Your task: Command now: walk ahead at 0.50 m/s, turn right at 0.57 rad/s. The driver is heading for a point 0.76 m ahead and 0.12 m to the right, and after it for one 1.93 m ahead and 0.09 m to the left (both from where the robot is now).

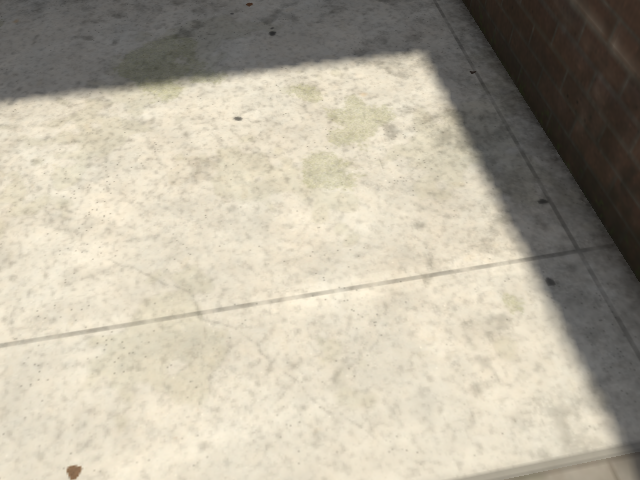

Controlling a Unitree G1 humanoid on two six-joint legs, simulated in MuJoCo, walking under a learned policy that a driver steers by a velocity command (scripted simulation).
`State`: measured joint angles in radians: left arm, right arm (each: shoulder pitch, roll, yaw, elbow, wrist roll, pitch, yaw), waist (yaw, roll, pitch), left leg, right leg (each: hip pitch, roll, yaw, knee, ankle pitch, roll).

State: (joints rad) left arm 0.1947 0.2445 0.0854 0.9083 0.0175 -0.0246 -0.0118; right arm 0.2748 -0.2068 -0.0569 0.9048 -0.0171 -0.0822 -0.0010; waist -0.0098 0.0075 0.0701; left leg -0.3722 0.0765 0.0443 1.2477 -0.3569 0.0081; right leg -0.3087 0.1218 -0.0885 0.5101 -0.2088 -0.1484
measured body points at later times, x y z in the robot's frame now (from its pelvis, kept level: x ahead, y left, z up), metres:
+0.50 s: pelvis +0.29 +0.03 -0.01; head +0.32 +0.02 +0.44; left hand +0.35 +0.30 -0.14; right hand +0.42 -0.26 -0.09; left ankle +0.40 +0.10 -0.73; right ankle +0.08 -0.03 -0.66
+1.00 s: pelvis +0.51 -0.10 +0.00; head +0.54 -0.13 +0.44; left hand +0.81 -0.01 -0.09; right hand +0.36 -0.31 -0.14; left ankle +0.42 +0.09 -0.68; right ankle +0.54 -0.21 -0.73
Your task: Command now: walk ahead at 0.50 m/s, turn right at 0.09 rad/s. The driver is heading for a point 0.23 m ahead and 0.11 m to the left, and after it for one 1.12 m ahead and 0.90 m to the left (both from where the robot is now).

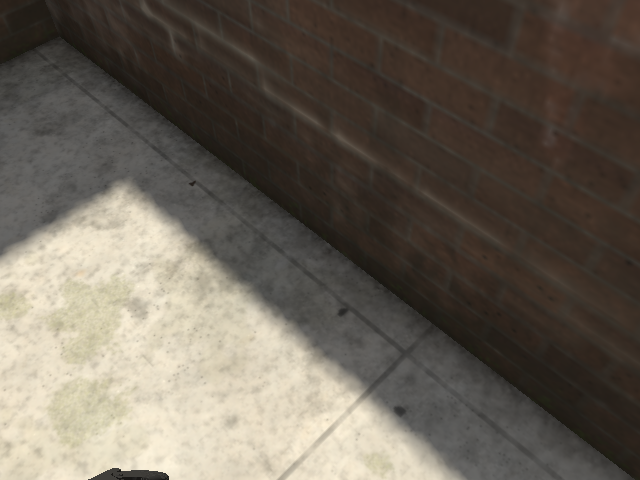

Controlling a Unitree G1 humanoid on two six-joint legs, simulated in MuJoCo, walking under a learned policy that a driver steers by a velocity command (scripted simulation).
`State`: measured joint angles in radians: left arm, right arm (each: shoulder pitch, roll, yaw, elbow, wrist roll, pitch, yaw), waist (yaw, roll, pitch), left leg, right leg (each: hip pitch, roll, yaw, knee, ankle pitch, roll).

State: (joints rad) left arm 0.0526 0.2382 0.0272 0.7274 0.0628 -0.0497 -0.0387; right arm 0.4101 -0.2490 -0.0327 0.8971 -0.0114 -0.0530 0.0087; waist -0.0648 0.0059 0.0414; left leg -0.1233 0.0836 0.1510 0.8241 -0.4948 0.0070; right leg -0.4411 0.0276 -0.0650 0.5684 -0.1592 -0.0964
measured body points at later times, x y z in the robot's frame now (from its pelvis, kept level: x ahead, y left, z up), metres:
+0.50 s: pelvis +0.17 +0.02 +0.00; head +0.21 +0.04 +0.45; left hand +0.21 +0.29 -0.14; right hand +0.34 -0.22 -0.11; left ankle +0.23 +0.10 -0.73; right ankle +0.10 -0.10 -0.65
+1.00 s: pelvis +0.20 -0.02 +0.02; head +0.24 -0.02 +0.47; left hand +0.15 +0.28 -0.08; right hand +0.45 -0.20 -0.11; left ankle +0.16 +0.08 -0.66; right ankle +0.26 -0.12 -0.73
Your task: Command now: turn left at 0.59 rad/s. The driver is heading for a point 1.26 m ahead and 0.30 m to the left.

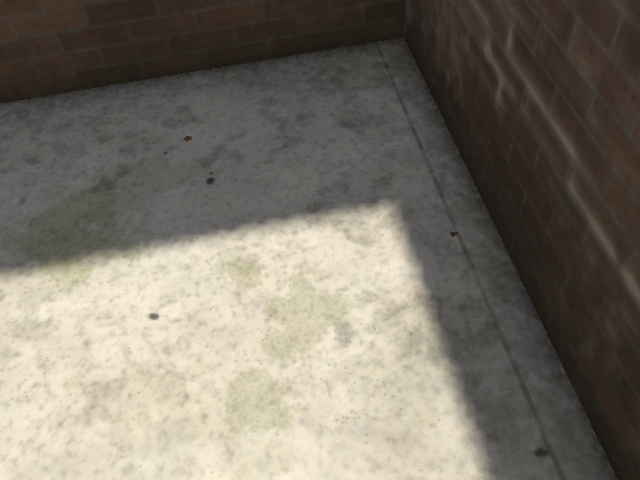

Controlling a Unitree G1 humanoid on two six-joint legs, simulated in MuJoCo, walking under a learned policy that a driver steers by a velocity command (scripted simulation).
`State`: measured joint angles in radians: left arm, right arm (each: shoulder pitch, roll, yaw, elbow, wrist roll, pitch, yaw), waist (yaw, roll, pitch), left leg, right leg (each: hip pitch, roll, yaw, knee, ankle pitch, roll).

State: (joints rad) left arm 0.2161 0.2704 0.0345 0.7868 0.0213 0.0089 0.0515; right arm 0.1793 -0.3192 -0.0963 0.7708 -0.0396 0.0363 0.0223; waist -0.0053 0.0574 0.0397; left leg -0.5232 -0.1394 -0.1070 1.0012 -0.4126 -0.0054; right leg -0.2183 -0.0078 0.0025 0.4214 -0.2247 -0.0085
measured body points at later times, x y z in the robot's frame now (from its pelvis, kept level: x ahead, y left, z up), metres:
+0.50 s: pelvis -0.01 +0.03 +0.00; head +0.02 +0.07 +0.45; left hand +0.01 +0.33 -0.13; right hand +0.18 -0.21 -0.10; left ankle -0.04 +0.11 -0.74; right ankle +0.03 -0.11 -0.68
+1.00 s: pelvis +0.11 +0.06 +0.00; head +0.14 +0.04 +0.45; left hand -0.03 +0.30 -0.11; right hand +0.37 -0.10 -0.12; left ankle +0.10 +0.21 -0.68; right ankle +0.09 -0.07 -0.74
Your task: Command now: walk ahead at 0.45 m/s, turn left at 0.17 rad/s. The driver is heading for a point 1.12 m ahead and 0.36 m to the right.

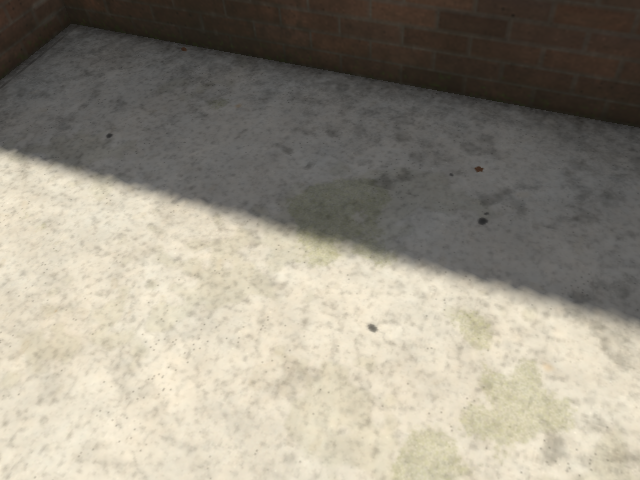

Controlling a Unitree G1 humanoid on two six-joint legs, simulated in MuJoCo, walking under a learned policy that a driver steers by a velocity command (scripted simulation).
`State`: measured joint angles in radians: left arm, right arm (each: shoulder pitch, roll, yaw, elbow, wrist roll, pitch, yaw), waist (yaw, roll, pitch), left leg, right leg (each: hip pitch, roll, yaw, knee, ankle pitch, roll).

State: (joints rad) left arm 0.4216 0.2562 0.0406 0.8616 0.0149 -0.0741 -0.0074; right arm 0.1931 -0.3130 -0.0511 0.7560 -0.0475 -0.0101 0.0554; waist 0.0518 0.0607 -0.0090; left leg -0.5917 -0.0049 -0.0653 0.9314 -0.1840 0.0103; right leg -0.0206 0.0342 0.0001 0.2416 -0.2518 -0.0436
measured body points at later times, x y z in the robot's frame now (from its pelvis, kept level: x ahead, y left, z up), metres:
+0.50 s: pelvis +0.27 +0.05 +0.00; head +0.29 +0.06 +0.45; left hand +0.38 +0.31 -0.13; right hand +0.26 -0.21 -0.13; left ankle +0.20 +0.11 -0.75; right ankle +0.38 -0.10 -0.68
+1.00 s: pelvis +0.55 -0.01 +0.00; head +0.57 -0.03 +0.45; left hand +0.65 +0.26 -0.13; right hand +0.62 -0.30 -0.12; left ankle +0.71 +0.14 -0.68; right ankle +0.50 -0.04 -0.75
